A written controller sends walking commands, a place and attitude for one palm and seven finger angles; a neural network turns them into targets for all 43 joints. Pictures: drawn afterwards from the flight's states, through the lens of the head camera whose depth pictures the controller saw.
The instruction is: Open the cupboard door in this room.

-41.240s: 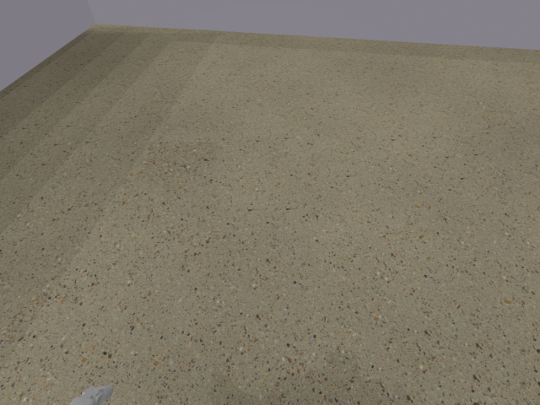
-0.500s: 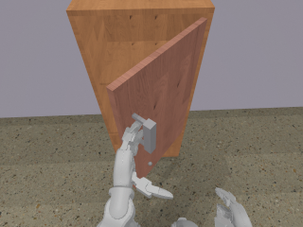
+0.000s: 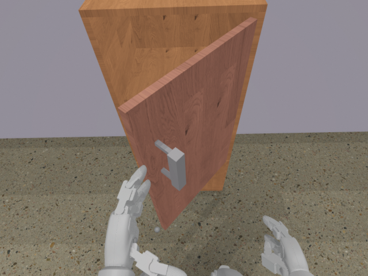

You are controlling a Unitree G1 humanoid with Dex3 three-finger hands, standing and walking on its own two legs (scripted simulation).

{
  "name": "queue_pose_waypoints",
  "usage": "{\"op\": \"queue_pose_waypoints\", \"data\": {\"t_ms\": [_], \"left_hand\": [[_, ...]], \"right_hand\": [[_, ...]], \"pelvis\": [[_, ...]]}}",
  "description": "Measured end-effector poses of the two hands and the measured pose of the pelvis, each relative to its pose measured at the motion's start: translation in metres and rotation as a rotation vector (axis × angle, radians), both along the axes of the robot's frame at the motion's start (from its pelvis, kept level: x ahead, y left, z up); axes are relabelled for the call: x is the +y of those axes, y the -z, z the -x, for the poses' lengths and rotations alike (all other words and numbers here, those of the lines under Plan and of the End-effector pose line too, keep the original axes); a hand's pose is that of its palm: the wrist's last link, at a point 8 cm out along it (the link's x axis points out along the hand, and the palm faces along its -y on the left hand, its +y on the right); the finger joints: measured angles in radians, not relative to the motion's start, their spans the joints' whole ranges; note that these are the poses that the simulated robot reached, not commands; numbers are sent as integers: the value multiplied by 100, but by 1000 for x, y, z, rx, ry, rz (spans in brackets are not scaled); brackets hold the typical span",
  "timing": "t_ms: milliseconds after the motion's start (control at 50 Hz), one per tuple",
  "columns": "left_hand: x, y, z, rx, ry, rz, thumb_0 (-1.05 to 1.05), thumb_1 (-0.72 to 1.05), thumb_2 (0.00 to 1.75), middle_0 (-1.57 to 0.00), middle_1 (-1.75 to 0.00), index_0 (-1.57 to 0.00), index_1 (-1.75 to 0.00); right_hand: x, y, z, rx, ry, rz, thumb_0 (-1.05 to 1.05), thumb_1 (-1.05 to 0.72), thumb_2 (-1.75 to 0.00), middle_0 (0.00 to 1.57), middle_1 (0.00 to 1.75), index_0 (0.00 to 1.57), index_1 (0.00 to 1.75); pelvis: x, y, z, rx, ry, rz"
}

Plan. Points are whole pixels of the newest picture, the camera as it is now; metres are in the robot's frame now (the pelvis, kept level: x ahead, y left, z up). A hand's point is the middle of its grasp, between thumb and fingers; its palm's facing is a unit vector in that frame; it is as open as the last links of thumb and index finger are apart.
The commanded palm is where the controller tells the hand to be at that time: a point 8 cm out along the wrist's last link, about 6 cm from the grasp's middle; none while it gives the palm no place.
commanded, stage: slide the hand sideways off the handle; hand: left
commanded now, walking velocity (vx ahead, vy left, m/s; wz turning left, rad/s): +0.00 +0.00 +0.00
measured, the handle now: (170, 165) +0.33 +0.05 +0.07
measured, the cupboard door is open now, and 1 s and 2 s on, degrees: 49 49 49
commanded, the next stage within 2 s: draw the hand back to the body in 0.20 s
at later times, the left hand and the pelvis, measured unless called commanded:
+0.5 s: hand (126, 232) +0.19 +0.11 +0.09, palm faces +0.04 -1.00 -0.07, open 16.3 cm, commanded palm +0.16 +0.17 +0.10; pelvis +0.00 -0.01 +0.00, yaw +0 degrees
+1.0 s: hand (49, 221) +0.18 +0.21 +0.15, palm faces +0.16 -0.94 -0.29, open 14.9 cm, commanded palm +0.15 +0.26 +0.17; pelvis +0.02 +0.03 +0.05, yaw +0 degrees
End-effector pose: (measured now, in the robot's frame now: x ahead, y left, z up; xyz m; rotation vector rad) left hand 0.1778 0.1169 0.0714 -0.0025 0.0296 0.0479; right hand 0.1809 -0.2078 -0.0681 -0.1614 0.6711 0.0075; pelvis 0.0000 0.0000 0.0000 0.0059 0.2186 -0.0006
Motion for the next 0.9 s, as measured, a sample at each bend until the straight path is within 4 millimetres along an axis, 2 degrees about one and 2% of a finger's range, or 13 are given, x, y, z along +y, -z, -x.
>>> {"op": "queue_pose_waypoints", "data": {"t_ms": [240,340,420,540,720,820,900], "left_hand": [[19,2,22,14,-12,-24,-1,-50,30,-16,-30,-15,-30],[22,3,20,-6,4,-10,-1,-50,30,-15,-30,-15,-30],[29,-7,15,-31,30,-44,-1,-50,30,-16,-30,-15,-30],[55,-35,13,-41,-9,-74,-2,-50,30,-16,-30,-15,-30],[80,-50,19,-13,12,-49,-1,-50,30,-15,-30,-15,-30],[103,-64,20,-45,-7,-73,-1,-47,32,-16,-30,-15,-30],[122,-81,21,-8,-63,-221,-1,-40,35,-16,-30,-16,-30]], "right_hand": [[-21,10,0,-2,23,22,1,-90,-90,20,30,20,30],[-28,12,3,-9,36,40,1,-90,-90,20,30,20,30],[-28,11,7,-4,62,37,1,-90,-90,20,30,20,30],[-22,-2,13,-5,105,14,1,-90,-90,20,30,20,30],[-12,-31,6,-62,102,52,1,-90,-90,20,30,20,30],[-3,-42,-2,-98,102,53,1,-90,-90,20,30,20,30],[9,-50,-6,-98,109,58,1,-90,-90,20,30,20,30]], "pelvis": [[-14,8,1,23,-10,-6],[-15,12,4,29,-17,1],[-14,10,5,19,-11,1],[-9,-4,-1,-20,-7,4],[6,-20,-7,-61,-10,24],[15,-25,-10,-81,-8,35],[22,-33,-14,-109,-3,36]]}}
